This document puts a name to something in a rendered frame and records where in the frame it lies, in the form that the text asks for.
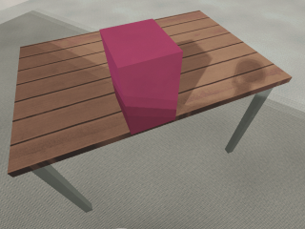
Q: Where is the carton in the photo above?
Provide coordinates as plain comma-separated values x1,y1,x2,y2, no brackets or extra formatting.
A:
99,19,183,135

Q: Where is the table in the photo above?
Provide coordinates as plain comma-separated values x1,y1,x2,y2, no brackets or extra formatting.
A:
7,10,292,213

